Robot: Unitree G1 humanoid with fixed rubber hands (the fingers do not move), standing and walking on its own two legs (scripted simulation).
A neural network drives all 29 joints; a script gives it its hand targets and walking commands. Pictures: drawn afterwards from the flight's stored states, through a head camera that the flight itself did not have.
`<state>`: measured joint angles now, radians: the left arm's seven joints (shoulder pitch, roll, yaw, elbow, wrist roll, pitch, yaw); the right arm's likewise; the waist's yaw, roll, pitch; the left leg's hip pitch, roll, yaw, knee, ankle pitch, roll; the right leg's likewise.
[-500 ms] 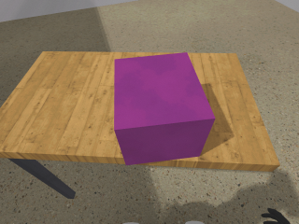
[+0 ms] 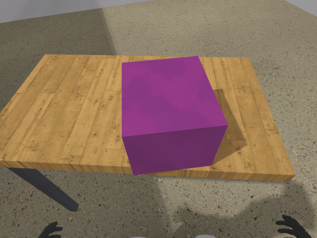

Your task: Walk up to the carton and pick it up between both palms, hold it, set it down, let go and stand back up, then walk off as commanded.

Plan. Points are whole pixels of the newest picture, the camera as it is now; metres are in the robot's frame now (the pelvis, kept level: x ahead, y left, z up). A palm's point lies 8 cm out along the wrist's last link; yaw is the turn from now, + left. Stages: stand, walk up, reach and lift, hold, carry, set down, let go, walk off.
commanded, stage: walk up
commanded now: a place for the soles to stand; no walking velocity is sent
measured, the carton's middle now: (166, 114) +0.42 -0.01 +0.06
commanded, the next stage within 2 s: reach and lift in 0.84 s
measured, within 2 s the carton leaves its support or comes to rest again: neither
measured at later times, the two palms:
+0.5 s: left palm out of the picture +0.10 +0.32 -0.09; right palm out of the picture +0.12 -0.32 -0.08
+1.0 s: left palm out of the picture +0.14 +0.32 -0.08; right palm out of the picture +0.13 -0.32 -0.08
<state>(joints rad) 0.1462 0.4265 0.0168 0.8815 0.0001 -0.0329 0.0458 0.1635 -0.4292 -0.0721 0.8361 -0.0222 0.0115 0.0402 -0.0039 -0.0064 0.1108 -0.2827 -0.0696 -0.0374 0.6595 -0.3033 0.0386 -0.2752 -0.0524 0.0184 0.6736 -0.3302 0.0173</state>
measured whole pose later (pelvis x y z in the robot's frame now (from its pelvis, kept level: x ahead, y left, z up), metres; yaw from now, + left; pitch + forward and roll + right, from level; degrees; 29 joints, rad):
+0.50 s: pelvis +0.00 +0.00 +0.00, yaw +0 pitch -3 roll +0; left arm 0.14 0.43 0.01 0.90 0.00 -0.01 0.03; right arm 0.14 -0.43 -0.07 0.84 0.00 -0.01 0.04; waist 0.00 0.00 0.11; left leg -0.30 -0.07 -0.04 0.66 -0.30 0.04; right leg -0.29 -0.05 0.02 0.66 -0.32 0.02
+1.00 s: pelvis -0.01 +0.00 +0.00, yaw +0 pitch -3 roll +0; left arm 0.08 0.42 0.05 0.69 0.00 0.31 0.03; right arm 0.08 -0.42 -0.09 0.94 -0.10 -0.19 0.07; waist 0.00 0.00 0.12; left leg -0.34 -0.06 -0.04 0.68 -0.30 0.03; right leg -0.33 -0.04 0.02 0.68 -0.32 0.02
